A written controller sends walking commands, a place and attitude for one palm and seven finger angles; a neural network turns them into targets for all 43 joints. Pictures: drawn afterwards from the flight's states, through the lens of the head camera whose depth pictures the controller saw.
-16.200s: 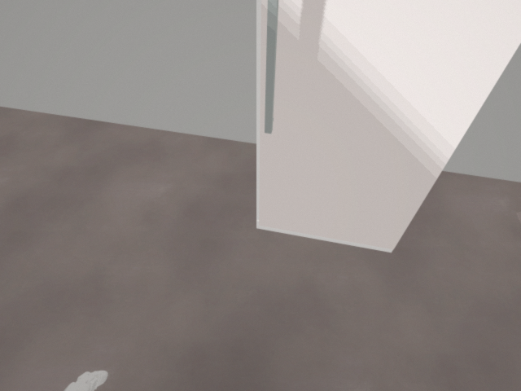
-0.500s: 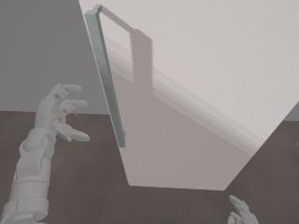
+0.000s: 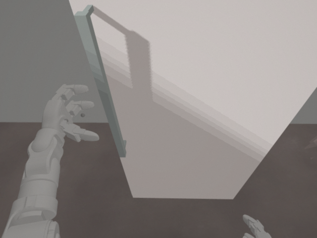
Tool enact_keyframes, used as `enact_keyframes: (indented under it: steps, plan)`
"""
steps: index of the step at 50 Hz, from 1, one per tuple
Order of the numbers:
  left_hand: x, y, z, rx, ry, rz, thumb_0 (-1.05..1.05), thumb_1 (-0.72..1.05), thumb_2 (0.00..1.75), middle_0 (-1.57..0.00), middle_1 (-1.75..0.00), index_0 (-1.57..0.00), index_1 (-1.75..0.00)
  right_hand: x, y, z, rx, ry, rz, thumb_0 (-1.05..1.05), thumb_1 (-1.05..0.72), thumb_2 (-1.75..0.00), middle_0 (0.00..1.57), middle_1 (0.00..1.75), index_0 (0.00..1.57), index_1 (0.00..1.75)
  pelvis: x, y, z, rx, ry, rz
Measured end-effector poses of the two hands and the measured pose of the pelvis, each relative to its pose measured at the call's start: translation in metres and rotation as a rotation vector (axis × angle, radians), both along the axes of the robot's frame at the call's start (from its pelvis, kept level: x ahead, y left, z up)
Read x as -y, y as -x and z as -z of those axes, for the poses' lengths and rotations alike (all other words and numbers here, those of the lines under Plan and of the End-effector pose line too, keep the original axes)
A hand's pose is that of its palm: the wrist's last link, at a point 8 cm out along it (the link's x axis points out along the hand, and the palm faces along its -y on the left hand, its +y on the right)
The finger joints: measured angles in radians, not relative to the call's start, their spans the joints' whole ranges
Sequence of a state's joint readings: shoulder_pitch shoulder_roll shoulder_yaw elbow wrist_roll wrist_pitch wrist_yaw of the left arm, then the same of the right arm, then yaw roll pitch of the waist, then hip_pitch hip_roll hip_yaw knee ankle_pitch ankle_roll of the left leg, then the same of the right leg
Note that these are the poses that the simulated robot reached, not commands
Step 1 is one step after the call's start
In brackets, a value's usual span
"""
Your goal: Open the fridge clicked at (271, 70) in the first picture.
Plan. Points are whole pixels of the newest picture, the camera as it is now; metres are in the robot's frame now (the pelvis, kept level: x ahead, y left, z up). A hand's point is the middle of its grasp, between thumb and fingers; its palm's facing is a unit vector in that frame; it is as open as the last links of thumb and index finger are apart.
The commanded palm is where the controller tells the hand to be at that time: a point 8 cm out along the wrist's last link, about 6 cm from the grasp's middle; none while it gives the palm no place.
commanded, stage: move the hooked fingers beside the handle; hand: left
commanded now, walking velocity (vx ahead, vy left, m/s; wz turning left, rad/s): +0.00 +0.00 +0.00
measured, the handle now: (110, 102) +0.43 +0.15 +0.12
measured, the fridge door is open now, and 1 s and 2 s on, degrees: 0 0 0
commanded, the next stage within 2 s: none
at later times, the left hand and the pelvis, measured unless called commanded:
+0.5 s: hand (83, 118) +0.37 +0.20 +0.13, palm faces +0.05 -1.00 +0.01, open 14.0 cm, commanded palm +0.33 +0.25 +0.13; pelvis -0.01 +0.00 +0.00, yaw +0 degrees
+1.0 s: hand (81, 118) +0.36 +0.20 +0.14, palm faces +0.08 -1.00 -0.02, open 14.0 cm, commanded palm +0.33 +0.25 +0.14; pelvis +0.00 +0.00 +0.00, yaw +0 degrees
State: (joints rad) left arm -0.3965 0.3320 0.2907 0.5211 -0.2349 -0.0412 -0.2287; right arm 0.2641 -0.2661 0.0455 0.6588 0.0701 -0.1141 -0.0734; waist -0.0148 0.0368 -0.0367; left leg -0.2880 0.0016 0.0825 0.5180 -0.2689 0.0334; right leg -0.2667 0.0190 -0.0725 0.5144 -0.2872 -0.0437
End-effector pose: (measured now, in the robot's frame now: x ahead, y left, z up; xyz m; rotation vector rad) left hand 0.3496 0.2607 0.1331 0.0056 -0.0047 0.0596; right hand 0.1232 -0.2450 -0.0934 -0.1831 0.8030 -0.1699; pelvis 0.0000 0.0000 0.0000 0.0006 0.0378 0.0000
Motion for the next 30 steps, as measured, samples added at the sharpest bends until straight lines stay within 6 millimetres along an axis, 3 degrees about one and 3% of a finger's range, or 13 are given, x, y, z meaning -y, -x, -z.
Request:
enact_keyframes:
  steps: [9, 21, 30]
  plan:
    - [-0.001, 0.015, 0.003, 0.02, 0.006, 0.001, -0.01, -0.5, 0.3, -0.3, -1.2, -0.3, -1.2, 0.006, 0.003, 0.0, -0.006, 0.011, 0.005, 0.01, -0.91, -0.9, 0.2, 0.3, 0.2, 0.3, 0.001, 0.001, 0.0, 0.009, 0.001, -0.001]
    - [0.009, 0.011, -0.006, 0.045, 0.01, 0.028, -0.01, -0.5, 0.3, -0.3, -1.2, -0.3, -1.2, -0.003, -0.008, -0.004, 0.037, 0.002, -0.014, 0.01, -0.91, -0.9, 0.2, 0.3, 0.2, 0.3, -0.001, 0.005, 0.0, 0.012, 0.002, -0.006]
    - [-0.001, 0.014, 0.006, -0.001, -0.011, -0.007, -0.01, -0.5, 0.3, -0.3, -1.2, -0.3, -1.2, -0.006, -0.006, -0.005, 0.038, -0.004, -0.014, 0.01, -0.91, -0.9, 0.2, 0.3, 0.2, 0.3, -0.003, 0.005, 0.0, 0.009, 0.003, 0.0]
